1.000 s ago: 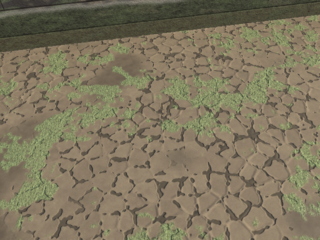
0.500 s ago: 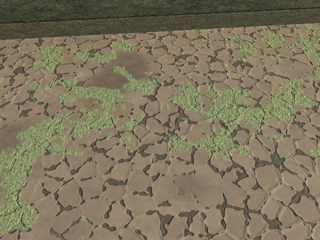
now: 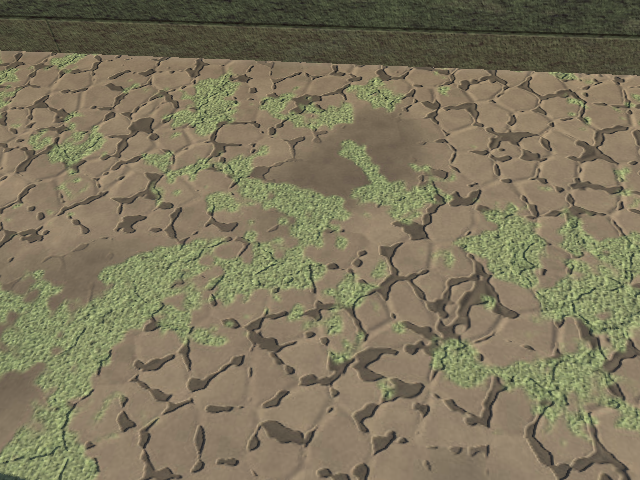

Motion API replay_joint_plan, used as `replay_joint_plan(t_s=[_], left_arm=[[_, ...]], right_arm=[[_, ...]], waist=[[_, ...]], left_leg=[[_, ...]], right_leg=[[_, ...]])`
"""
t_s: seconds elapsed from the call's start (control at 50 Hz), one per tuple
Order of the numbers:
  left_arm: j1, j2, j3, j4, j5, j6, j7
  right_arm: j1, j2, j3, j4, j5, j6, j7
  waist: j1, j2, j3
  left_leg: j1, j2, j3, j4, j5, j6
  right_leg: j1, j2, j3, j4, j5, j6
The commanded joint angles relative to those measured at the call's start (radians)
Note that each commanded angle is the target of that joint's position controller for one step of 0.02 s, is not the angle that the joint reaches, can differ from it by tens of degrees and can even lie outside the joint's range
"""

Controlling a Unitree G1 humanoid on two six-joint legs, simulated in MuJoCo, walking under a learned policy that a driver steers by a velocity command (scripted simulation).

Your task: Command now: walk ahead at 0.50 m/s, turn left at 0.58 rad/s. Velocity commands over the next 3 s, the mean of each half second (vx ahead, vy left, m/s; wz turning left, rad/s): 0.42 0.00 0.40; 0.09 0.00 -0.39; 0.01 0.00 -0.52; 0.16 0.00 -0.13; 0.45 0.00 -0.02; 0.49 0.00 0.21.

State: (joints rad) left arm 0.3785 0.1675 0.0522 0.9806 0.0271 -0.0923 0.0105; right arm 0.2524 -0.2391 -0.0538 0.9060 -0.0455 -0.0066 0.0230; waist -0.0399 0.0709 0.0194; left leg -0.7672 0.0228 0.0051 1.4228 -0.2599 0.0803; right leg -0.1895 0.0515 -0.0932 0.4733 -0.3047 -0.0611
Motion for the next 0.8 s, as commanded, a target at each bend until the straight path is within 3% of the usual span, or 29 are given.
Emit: replay_joint_plan(t_s=[0.02, 0.08, 0.12, 0.16, 0.2, 0.22, 0.24, 0.26, 0.28, 0.3, 0.32, 0.34, 0.36, 0.38, 0.42, 0.46, 0.52, 0.6, 0.68, 0.7, 0.72, 0.74, 0.76, 0.78, 0.8], left_arm=[[-0.066, 0.069, -0.002, -0.066, -0.014, -0.028, 0.005], [0.003, 0.105, 0.002, -0.059, -0.025, -0.023, 0.005], [0.079, 0.124, 0.005, -0.040, -0.018, -0.008, 0.010], [0.142, 0.142, 0.005, -0.018, -0.006, 0.008, 0.019], [0.185, 0.184, 0.011, -0.009, 0.003, 0.025, 0.032], [0.185, 0.206, 0.014, -0.011, 0.009, 0.032, 0.034], [0.158, 0.220, 0.016, -0.029, 0.005, 0.034, 0.031], [0.152, 0.174, 0.003, -0.073, 0.002, 0.028, 0.019], [0.114, 0.136, -0.001, -0.151, -0.010, 0.022, -0.002], [0.012, 0.207, 0.015, -0.159, 0.006, 0.020, -0.003], [0.001, 0.182, 0.008, -0.166, -0.014, 0.014, -0.003], [0.038, 0.153, 0.003, -0.143, -0.018, 0.018, 0.000], [0.063, 0.133, 0.001, -0.130, -0.003, 0.039, 0.002], [0.102, 0.117, -0.002, -0.105, 0.010, 0.061, 0.000], [0.132, 0.093, -0.001, -0.085, 0.004, 0.080, -0.009], [0.097, 0.091, 0.003, -0.086, -0.004, 0.081, -0.012], [0.013, 0.077, 0.000, -0.100, -0.007, 0.077, -0.012], [-0.098, 0.077, -0.004, -0.138, 0.001, 0.076, -0.009], [-0.056, 0.098, 0.006, -0.137, 0.012, 0.071, -0.003], [-0.009, 0.102, 0.010, -0.125, 0.012, 0.065, 0.000], [0.058, 0.120, 0.018, -0.112, 0.012, 0.053, 0.003], [0.133, 0.221, 0.043, -0.117, 0.015, 0.043, 0.010], [0.113, 0.296, 0.061, -0.120, -0.007, 0.058, 0.010], [0.095, 0.263, 0.059, -0.128, -0.036, 0.075, 0.003], [0.012, 0.220, 0.050, -0.148, -0.022, 0.090, 0.005]], right_arm=[[-0.033, 0.034, 0.021, -0.095, 0.005, -0.025, 0.037], [-0.162, 0.035, 0.037, -0.117, 0.024, -0.030, 0.049], [-0.268, 0.015, 0.041, -0.152, 0.022, -0.022, 0.045], [-0.319, 0.000, 0.041, -0.172, 0.018, -0.022, 0.041], [-0.269, -0.018, 0.035, -0.161, 0.017, -0.027, 0.035], [-0.160, -0.046, 0.022, -0.130, 0.014, -0.033, 0.032], [0.004, -0.095, 0.000, -0.087, 0.006, -0.041, 0.022], [0.112, -0.191, -0.032, -0.073, -0.005, -0.039, 0.003], [0.106, -0.252, -0.047, -0.102, 0.022, -0.017, -0.004], [0.110, -0.201, -0.040, -0.092, 0.033, -0.004, -0.022], [0.040, -0.159, -0.027, -0.087, 0.036, -0.010, -0.032], [-0.012, -0.110, -0.013, -0.081, 0.037, -0.023, -0.030], [-0.054, -0.088, -0.005, -0.082, 0.041, -0.038, -0.030], [-0.075, -0.063, 0.005, -0.084, 0.038, -0.050, -0.030], [-0.047, -0.078, 0.006, -0.060, 0.032, -0.067, -0.027], [-0.027, -0.094, 0.007, -0.041, 0.030, -0.073, -0.030], [-0.027, -0.071, 0.018, -0.024, 0.033, -0.072, -0.038], [0.032, -0.087, 0.013, 0.008, 0.040, -0.064, -0.062], [0.037, -0.109, -0.004, 0.016, 0.039, -0.044, -0.080], [0.030, -0.118, -0.010, 0.014, 0.040, -0.040, -0.083], [0.026, -0.130, -0.017, 0.009, 0.041, -0.037, -0.083], [0.032, -0.118, -0.015, -0.032, 0.040, -0.039, -0.081], [0.091, -0.034, 0.000, -0.065, 0.054, -0.024, -0.067], [0.083, -0.048, 0.003, -0.045, 0.022, -0.001, -0.062], [0.020, -0.056, -0.002, -0.061, 0.027, 0.008, -0.059]], waist=[[-0.043, -0.218, 0.044], [0.012, -0.179, 0.033], [0.053, -0.148, 0.067], [0.068, -0.118, 0.060], [0.047, -0.141, 0.001], [0.004, -0.151, -0.054], [-0.074, -0.139, -0.142], [-0.105, 0.001, -0.261], [-0.070, 0.177, -0.329], [-0.088, -0.046, -0.206], [-0.039, -0.050, -0.100], [0.029, -0.106, -0.019], [0.076, -0.106, -0.001], [0.094, -0.090, -0.009], [0.109, -0.069, -0.027], [0.107, -0.042, -0.028], [0.084, 0.009, -0.011], [0.033, 0.018, -0.016], [0.047, 0.022, -0.015], [0.071, 0.007, -0.033], [0.115, -0.043, -0.068], [0.141, -0.186, -0.154], [0.077, -0.348, -0.250], [0.083, -0.181, -0.264], [0.073, -0.137, -0.126]], left_leg=[[0.169, 0.020, -0.030, -0.379, 0.297, -0.008], [0.232, 0.000, 0.051, -0.608, 0.380, 0.026], [0.164, -0.004, 0.085, -0.685, 0.293, 0.041], [0.166, -0.043, 0.129, -0.762, 0.184, 0.065], [0.280, -0.108, 0.165, -0.799, 0.048, 0.091], [0.409, -0.133, 0.151, -0.836, 0.007, 0.117], [0.653, -0.114, 0.085, -0.900, 0.040, 0.166], [0.904, 0.119, -0.217, -0.933, -0.025, 0.246], [1.141, 0.379, -0.787, -1.079, -0.016, 0.419], [1.080, 0.345, -0.635, -1.099, 0.134, 0.365], [0.939, 0.321, -0.473, -1.099, 0.378, 0.323], [0.769, 0.267, -0.350, -1.107, 0.628, 0.269], [0.678, 0.217, -0.251, -1.113, 0.736, 0.228], [0.610, 0.194, -0.179, -1.132, 0.810, 0.201], [0.579, 0.164, -0.094, -1.149, 0.939, 0.179], [0.588, 0.140, -0.022, -1.157, 0.963, 0.137], [0.589, 0.107, 0.072, -1.157, 0.925, 0.076], [0.698, 0.150, 0.086, -1.101, 0.894, 0.076], [0.753, 0.198, 0.066, -0.939, 0.935, 0.092], [0.747, 0.186, 0.076, -0.844, 0.922, 0.076], [0.698, 0.149, 0.106, -0.688, 0.813, 0.039], [0.519, 0.058, 0.155, -0.386, 0.383, -0.016], [0.276, -0.150, 0.092, -0.140, -0.404, -0.050], [0.288, -0.064, -0.040, -0.095, -0.380, -0.047], [0.242, -0.048, -0.042, -0.095, -0.307, -0.055]], right_leg=[[-0.193, -0.224, 0.083, -0.219, 0.609, -0.048], [-0.071, -0.255, 0.050, -0.260, 0.678, -0.022], [0.080, -0.275, 0.041, -0.255, 0.719, -0.012], [0.219, -0.280, -0.003, -0.174, 0.892, 0.001], [0.288, -0.285, -0.040, -0.015, 1.110, 0.007], [0.270, -0.290, -0.053, 0.139, 1.125, 0.000], [0.141, -0.291, -0.081, 0.356, 1.005, 0.006], [-0.092, -0.243, -0.117, 0.677, 0.455, 0.019], [-0.505, -0.007, -0.016, 1.014, -0.274, 0.065], [-0.635, -0.079, 0.099, 0.996, -0.160, 0.046], [-0.600, -0.115, 0.094, 0.920, -0.098, 0.043], [-0.497, -0.142, 0.094, 0.817, -0.088, 0.045], [-0.416, -0.154, 0.100, 0.743, -0.097, 0.048], [-0.332, -0.144, 0.091, 0.713, -0.082, 0.052], [-0.277, -0.111, 0.080, 0.652, -0.013, 0.052], [-0.282, -0.095, 0.083, 0.569, 0.069, 0.050], [-0.260, -0.082, 0.066, 0.398, 0.192, 0.042], [-0.272, -0.065, 0.031, 0.255, 0.231, 0.026], [-0.229, -0.029, 0.009, 0.160, 0.063, -0.019], [-0.169, -0.013, 0.006, 0.091, 0.082, -0.037], [-0.056, -0.029, 0.048, -0.020, 0.272, -0.061], [0.132, -0.230, 0.309, -0.024, 0.786, -0.137], [0.279, -0.453, 0.606, -0.027, 1.191, -0.348], [0.194, -0.428, 0.566, -0.068, 0.907, -0.352], [0.062, -0.372, 0.508, -0.117, 0.668, -0.324]])
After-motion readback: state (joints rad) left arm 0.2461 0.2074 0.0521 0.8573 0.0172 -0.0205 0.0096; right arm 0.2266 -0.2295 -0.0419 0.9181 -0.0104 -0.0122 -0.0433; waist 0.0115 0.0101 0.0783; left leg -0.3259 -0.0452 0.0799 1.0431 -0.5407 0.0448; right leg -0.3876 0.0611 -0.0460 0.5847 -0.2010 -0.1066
